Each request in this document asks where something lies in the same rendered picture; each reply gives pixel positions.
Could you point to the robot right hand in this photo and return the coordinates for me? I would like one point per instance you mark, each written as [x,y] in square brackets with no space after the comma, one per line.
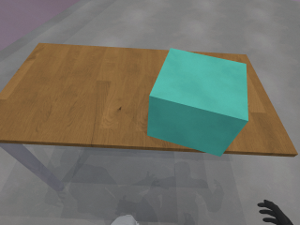
[279,217]

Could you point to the robot left thigh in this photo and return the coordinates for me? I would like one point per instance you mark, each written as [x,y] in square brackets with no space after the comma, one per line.
[125,220]

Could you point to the table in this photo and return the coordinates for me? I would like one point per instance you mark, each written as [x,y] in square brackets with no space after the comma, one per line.
[98,96]

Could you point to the carton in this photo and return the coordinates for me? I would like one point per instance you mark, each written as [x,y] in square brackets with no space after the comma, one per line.
[198,101]

